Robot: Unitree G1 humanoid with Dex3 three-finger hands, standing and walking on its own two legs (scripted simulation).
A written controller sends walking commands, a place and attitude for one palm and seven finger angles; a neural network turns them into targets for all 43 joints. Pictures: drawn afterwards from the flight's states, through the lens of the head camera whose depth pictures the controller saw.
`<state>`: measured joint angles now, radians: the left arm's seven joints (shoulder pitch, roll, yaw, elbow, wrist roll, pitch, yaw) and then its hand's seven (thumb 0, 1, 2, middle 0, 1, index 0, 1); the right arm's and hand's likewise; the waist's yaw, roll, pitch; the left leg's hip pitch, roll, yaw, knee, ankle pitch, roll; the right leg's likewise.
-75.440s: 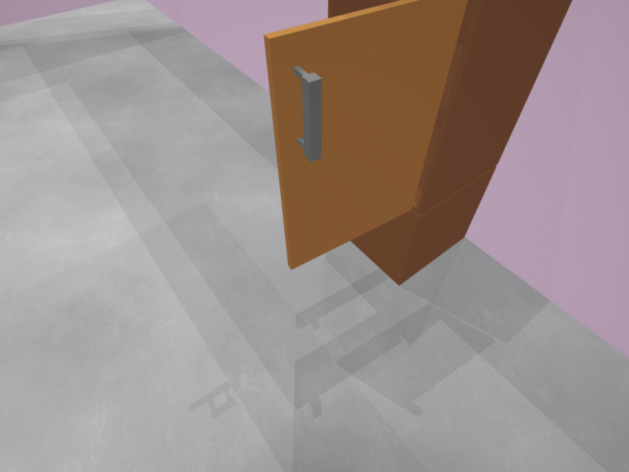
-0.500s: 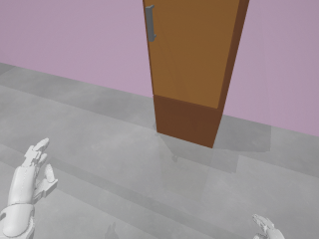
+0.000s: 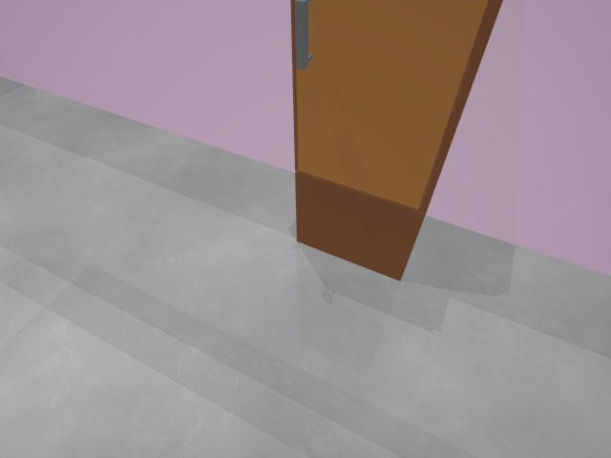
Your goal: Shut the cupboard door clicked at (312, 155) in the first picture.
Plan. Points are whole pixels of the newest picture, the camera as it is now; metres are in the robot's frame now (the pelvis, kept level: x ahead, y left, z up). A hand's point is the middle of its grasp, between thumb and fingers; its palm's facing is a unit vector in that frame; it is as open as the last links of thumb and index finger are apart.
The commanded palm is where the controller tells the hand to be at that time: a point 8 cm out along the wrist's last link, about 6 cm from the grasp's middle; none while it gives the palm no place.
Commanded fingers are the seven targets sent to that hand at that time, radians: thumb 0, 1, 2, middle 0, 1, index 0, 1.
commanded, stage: let the arm hang, fingers relaxed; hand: left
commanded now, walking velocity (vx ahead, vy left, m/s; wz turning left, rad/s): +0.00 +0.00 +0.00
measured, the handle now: (305, 32) +1.00 +0.05 +0.12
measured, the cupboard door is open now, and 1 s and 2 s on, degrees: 0 0 0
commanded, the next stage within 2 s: look to check the result in 0.50 s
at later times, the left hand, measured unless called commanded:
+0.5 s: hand out of the picture -0.05 +0.17 -0.17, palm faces +0.02 -0.99 -0.14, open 7.4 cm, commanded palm none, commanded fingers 0.00 0.90 0.90 -0.20 -0.30 -0.20 -0.30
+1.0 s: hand out of the picture -0.05 +0.18 -0.18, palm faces +0.00 -0.99 -0.15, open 7.4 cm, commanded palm none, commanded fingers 0.00 0.90 0.90 -0.20 -0.30 -0.20 -0.30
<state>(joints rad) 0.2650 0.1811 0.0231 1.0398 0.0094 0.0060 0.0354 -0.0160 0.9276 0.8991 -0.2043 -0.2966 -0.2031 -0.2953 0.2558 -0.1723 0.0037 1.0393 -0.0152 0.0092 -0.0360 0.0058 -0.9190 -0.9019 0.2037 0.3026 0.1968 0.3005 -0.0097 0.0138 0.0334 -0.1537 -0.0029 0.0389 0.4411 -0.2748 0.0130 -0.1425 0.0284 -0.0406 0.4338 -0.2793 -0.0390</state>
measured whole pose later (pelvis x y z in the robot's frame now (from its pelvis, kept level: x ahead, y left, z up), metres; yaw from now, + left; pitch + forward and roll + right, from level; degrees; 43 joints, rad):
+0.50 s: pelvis -0.02 +0.02 +0.00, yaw -1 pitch -2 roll +0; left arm 0.33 0.10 0.00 1.18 0.01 -0.01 0.03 0.00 0.91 0.90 -0.20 -0.30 -0.20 -0.30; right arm 0.34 -0.12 0.02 1.16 -0.01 0.00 -0.04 0.00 -0.91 -0.90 0.20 0.30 0.20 0.30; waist -0.01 0.00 0.02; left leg -0.11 -0.02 0.06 0.37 -0.22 0.04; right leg -0.11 0.01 -0.02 0.37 -0.22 -0.01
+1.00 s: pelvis -0.02 +0.03 +0.00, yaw -2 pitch -2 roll +0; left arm 0.32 0.11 0.00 1.17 0.01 -0.01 0.04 0.00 0.91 0.90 -0.20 -0.30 -0.20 -0.29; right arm 0.34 -0.12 0.02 1.14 -0.01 -0.01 -0.04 0.00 -0.91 -0.90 0.20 0.30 0.20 0.30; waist -0.01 0.00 0.03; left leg -0.13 -0.04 0.08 0.37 -0.22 0.06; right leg -0.13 0.00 0.00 0.38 -0.22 0.00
